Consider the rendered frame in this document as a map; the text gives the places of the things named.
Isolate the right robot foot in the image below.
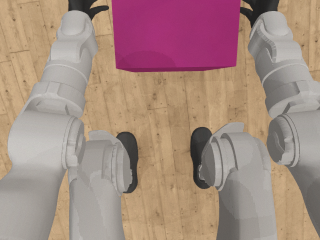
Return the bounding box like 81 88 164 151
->
190 127 212 189

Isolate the robot left forearm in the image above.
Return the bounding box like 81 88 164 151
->
7 10 99 161

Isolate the robot right upper arm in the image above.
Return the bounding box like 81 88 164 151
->
266 109 320 238

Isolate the carton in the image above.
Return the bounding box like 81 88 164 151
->
111 0 241 72

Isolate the robot right shin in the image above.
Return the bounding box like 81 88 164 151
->
198 122 271 187

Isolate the robot right forearm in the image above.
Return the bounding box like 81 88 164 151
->
247 11 320 118

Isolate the left robot hand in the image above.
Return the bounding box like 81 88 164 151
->
68 0 109 21

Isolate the robot left upper arm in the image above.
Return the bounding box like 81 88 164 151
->
0 110 86 240

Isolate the right robot hand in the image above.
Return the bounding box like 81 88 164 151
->
240 0 280 28

